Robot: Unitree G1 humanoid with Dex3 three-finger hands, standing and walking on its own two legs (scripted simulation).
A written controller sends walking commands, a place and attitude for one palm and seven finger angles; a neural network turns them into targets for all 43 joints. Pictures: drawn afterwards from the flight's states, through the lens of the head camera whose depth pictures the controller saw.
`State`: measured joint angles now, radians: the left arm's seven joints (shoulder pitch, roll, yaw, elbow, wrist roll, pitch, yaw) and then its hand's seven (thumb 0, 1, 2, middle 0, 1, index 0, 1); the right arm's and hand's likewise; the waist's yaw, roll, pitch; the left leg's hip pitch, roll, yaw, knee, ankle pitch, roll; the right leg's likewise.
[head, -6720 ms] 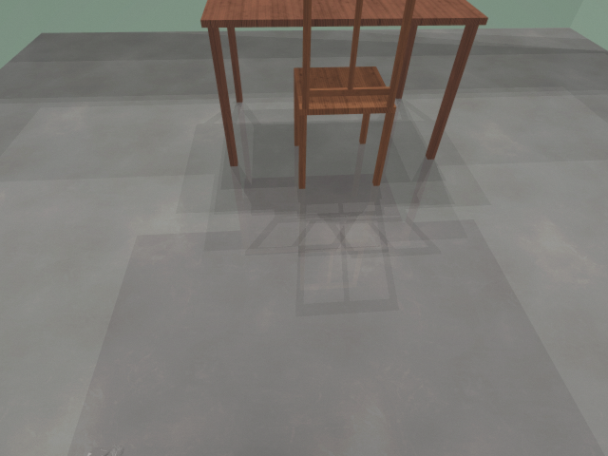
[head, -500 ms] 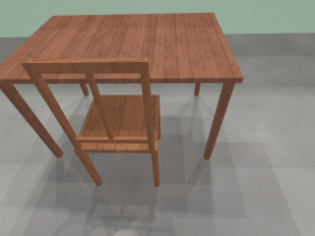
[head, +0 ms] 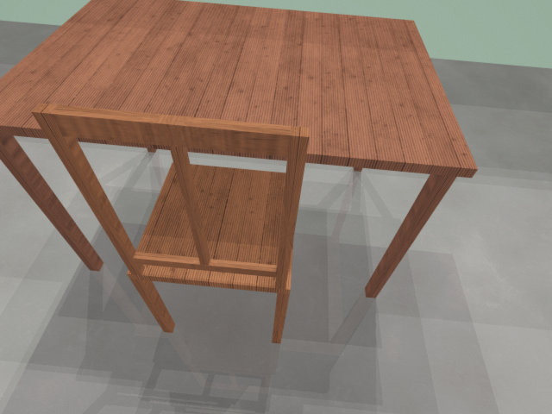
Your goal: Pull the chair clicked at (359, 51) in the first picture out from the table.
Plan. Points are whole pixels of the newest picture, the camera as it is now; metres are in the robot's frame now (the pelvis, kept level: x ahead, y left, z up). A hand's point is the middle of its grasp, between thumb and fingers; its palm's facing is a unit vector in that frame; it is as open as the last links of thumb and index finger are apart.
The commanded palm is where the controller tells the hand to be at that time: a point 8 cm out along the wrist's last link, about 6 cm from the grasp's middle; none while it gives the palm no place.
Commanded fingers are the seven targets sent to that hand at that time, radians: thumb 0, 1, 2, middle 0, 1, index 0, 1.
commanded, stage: come to a stop and stand still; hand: left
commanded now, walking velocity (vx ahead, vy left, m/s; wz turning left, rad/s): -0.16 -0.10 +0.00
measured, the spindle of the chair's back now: (194, 214) +0.46 +0.21 -0.06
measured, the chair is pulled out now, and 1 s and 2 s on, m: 0.00 0.00 0.00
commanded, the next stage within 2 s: look again from close up in 0.82 s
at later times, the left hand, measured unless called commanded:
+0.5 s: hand out of the picture +0.04 +0.10 -0.17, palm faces +0.03 -0.98 -0.21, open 7.3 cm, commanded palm none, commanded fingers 0.00 0.90 0.90 -0.20 -0.30 -0.20 -0.30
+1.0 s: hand out of the picture -0.07 +0.09 -0.17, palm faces +0.04 -0.98 -0.18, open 7.4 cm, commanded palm none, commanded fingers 0.00 0.90 0.90 -0.20 -0.30 -0.20 -0.30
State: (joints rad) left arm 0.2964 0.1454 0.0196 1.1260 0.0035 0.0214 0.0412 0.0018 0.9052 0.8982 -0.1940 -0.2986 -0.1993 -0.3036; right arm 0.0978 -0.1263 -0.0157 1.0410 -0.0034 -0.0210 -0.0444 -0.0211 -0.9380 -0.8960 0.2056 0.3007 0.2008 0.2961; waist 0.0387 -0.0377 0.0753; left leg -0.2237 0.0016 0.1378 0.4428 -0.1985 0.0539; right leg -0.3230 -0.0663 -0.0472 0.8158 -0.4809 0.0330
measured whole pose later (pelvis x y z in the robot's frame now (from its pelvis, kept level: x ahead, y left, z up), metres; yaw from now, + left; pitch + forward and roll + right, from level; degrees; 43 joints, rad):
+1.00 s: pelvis -0.04 -0.07 +0.00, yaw +0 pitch -1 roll -1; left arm 0.34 0.11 0.00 1.14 0.01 -0.02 0.04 0.00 0.90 0.90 -0.20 -0.30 -0.20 -0.30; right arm 0.33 -0.14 -0.01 1.11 -0.01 0.01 -0.02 0.00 -0.90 -0.90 0.20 0.30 0.20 0.30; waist 0.01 0.04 0.03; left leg -0.21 0.05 0.02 0.51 -0.28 -0.02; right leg -0.24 0.03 -0.10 0.43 -0.18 -0.06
